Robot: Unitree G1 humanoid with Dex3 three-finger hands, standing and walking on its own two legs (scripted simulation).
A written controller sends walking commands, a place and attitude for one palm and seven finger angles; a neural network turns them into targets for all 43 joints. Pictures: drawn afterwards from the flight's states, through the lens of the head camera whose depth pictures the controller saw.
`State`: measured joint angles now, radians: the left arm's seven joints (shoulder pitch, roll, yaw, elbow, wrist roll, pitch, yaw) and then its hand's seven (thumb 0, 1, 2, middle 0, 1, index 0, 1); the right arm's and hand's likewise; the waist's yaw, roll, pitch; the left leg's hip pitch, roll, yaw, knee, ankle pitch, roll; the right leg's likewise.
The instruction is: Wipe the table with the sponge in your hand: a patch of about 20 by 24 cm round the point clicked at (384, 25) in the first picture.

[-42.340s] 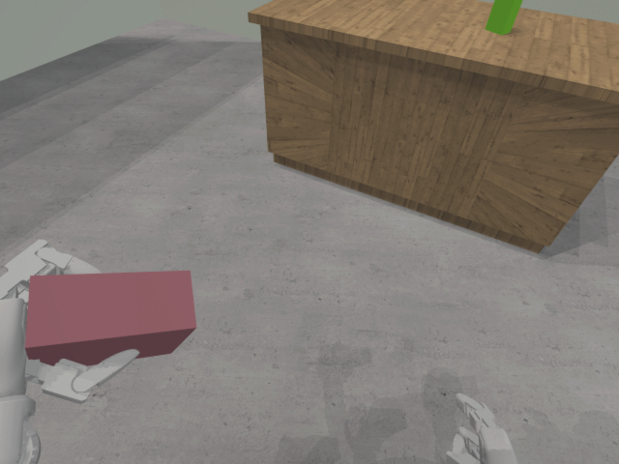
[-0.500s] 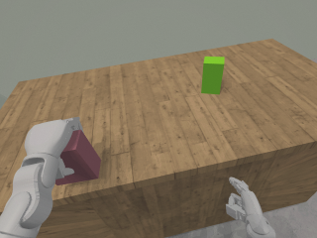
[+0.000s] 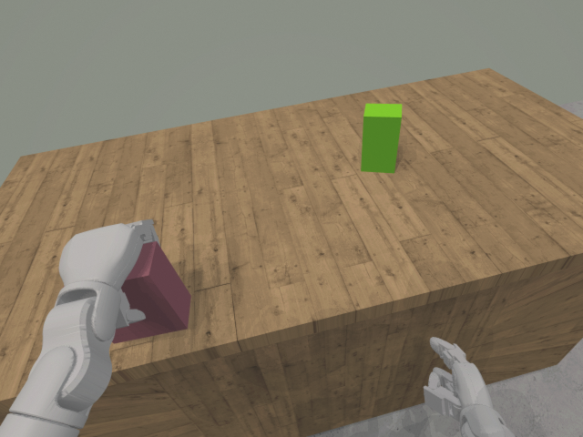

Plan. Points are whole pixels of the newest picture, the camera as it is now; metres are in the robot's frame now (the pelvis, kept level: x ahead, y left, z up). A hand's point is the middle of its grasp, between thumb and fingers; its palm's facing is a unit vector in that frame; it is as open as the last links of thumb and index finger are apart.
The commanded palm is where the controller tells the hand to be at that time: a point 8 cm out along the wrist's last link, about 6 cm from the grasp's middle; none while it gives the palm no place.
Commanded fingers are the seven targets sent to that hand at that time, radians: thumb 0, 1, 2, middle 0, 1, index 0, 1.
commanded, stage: move the sponge above the wiping area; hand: left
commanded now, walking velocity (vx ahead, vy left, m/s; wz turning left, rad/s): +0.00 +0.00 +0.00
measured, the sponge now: (141, 303) +0.25 +0.27 +0.06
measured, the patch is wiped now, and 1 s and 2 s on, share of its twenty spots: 0.00 0.00 0.00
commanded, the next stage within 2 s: lower the sponge onto the table in 0.98 s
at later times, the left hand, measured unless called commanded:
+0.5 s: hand (137, 270) +0.27 +0.27 +0.12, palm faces +0.06 -0.07 -1.00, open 10.1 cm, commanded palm +0.24 +0.26 +0.19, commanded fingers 0.00 0.10 1.30 -1.20 -1.60 -1.20 -1.60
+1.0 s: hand (131, 267) +0.27 +0.27 +0.13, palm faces +0.08 -0.06 -0.99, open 10.1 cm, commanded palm +0.24 +0.26 +0.20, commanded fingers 0.00 0.10 1.30 -1.20 -1.60 -1.20 -1.60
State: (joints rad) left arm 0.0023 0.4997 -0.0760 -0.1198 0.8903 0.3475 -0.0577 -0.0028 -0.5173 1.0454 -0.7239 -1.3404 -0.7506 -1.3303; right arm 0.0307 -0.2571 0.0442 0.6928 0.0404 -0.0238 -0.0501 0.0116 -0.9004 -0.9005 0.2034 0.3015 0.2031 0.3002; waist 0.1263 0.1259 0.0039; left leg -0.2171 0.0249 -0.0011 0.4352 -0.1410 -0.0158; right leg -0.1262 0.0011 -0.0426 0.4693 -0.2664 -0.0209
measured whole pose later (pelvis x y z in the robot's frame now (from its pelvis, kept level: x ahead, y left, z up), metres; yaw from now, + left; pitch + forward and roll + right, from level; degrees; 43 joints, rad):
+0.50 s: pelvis +0.01 -0.01 +0.00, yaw +0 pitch -4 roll +0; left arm -0.02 0.49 -0.09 -0.08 0.90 0.36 -0.05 0.00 -0.52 1.05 -0.72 -1.34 -0.75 -1.33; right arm 0.03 -0.26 0.04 0.69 0.04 -0.01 -0.05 0.01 -0.90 -0.90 0.20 0.30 0.20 0.30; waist 0.12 0.12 -0.01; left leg -0.22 0.03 0.00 0.44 -0.16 -0.02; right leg -0.13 0.00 -0.05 0.47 -0.28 -0.03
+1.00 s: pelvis +0.01 +0.00 +0.00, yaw +0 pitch -4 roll +0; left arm -0.04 0.50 -0.09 -0.10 0.89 0.35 -0.06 0.00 -0.52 1.05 -0.72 -1.34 -0.75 -1.33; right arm 0.01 -0.24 0.06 0.69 0.04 -0.01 -0.05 0.01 -0.90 -0.90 0.20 0.30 0.20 0.30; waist 0.13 0.13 -0.01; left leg -0.22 0.03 -0.01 0.43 -0.15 -0.02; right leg -0.12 0.01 -0.05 0.46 -0.27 -0.03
